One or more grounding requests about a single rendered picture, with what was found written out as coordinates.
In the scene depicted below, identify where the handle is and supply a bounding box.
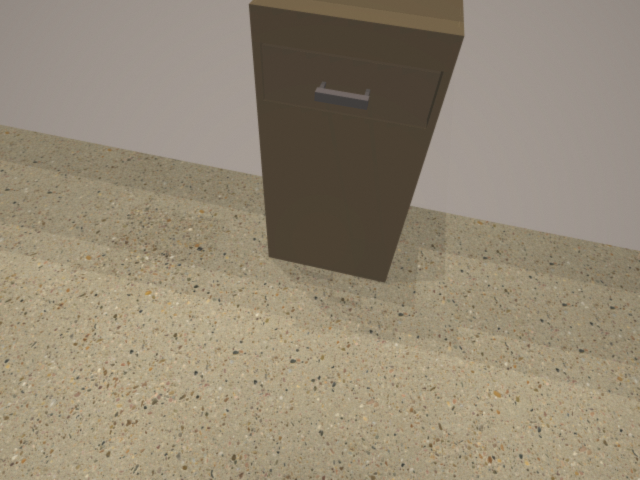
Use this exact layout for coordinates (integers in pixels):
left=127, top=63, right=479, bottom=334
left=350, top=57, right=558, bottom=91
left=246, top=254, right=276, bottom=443
left=314, top=81, right=370, bottom=110

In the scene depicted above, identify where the drawer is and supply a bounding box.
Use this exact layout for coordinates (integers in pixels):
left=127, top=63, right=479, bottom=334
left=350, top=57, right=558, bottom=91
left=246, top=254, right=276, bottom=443
left=262, top=43, right=441, bottom=127

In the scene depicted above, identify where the cabinet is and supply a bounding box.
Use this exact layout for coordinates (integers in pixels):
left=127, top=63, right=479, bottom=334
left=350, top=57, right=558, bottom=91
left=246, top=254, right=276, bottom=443
left=249, top=0, right=464, bottom=283

